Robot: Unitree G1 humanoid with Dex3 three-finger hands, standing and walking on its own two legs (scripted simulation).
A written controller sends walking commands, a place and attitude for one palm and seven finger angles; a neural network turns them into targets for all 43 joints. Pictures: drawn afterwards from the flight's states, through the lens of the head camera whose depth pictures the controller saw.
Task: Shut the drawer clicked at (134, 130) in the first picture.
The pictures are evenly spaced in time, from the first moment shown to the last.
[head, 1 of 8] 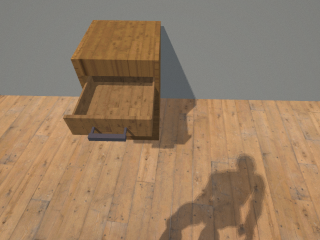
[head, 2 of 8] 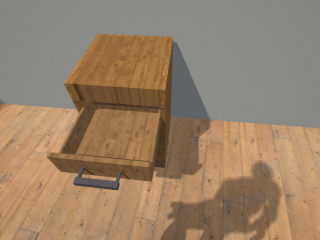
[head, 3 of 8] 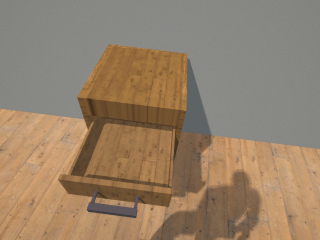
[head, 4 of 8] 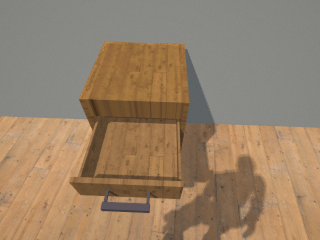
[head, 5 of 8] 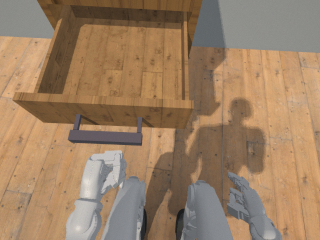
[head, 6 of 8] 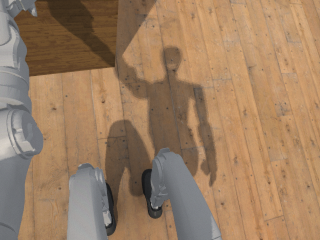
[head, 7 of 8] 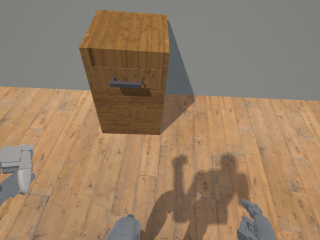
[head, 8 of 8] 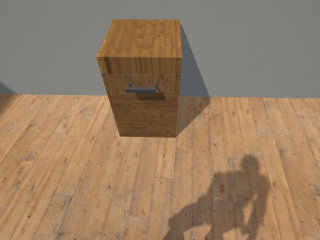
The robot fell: no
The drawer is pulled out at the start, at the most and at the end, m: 0.30 0.30 0.00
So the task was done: yes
